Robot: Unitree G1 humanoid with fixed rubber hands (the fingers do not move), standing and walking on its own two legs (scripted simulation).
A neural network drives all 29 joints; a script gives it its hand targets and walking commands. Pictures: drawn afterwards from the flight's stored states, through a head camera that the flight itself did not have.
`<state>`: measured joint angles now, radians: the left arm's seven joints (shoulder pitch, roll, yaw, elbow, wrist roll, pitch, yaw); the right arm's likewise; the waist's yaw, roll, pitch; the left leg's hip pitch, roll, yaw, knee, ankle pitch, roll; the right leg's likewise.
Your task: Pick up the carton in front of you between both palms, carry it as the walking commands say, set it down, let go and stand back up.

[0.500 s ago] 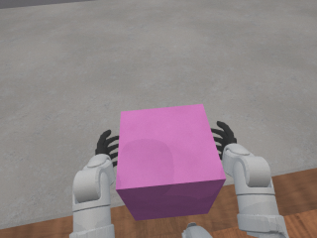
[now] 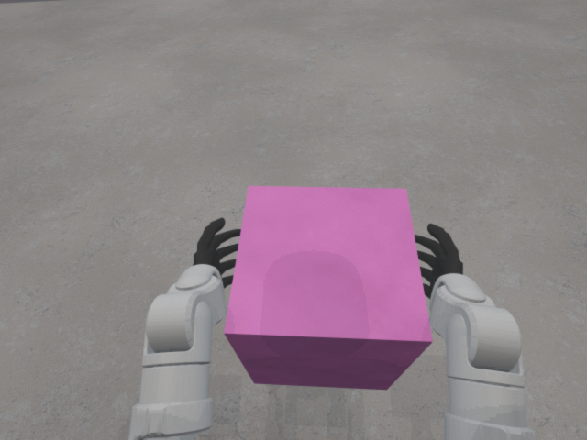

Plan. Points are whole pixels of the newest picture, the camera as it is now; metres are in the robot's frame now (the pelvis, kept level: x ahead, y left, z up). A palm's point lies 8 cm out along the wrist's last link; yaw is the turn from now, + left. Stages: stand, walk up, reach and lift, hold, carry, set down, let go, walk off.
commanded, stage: carry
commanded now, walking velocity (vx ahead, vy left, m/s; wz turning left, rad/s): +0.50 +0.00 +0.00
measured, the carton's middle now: (322, 295) +0.34 +0.01 +0.02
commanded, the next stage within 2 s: none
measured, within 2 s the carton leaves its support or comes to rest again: neither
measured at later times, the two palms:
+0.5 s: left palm (274, 162) +0.72 +0.13 -0.03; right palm (405, 159) +0.74 -0.17 -0.04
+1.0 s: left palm (279, 87) +1.07 +0.15 -0.03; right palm (382, 89) +1.05 -0.15 -0.03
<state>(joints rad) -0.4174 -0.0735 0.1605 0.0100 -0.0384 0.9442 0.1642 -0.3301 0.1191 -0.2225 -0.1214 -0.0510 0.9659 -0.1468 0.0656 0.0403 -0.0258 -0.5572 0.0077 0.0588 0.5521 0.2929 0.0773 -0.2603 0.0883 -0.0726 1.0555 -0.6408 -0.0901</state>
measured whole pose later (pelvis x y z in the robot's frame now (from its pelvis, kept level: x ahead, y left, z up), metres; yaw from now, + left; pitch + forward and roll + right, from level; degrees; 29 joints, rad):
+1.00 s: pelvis +0.75 +0.01 -0.11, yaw -2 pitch +5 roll -1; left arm -0.35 -0.11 0.18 -0.17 0.01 1.04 0.15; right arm -0.32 0.12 -0.18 -0.18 -0.02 1.02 -0.15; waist -0.03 0.01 -0.03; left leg -0.37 0.02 0.16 0.40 -0.14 0.08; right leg -0.47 -0.01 -0.06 1.07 -0.39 -0.01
